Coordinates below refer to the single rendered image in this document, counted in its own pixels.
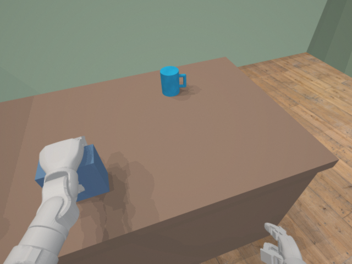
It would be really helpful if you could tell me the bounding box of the robot left hand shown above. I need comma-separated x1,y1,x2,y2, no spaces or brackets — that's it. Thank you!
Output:
39,136,88,194

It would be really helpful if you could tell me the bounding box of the table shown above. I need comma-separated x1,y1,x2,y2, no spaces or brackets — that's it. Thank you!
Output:
0,57,339,264

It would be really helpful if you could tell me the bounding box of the sponge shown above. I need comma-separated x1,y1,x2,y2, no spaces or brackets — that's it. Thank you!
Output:
35,144,109,202

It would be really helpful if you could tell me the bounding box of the robot right hand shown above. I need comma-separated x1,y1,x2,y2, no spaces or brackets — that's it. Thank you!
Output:
260,223,303,264

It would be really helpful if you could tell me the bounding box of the left robot forearm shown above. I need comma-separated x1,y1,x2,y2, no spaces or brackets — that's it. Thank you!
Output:
3,168,79,264

